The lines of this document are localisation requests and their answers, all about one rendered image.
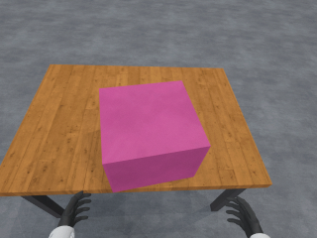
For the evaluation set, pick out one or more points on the carton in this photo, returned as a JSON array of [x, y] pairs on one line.
[[150, 134]]

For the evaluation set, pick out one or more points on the table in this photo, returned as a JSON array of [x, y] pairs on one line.
[[57, 148]]

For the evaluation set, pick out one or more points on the robot left hand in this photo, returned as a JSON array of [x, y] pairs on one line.
[[68, 217]]

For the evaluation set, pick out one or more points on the robot right hand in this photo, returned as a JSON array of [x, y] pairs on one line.
[[249, 223]]

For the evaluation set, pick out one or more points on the left robot forearm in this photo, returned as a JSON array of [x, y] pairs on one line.
[[63, 231]]

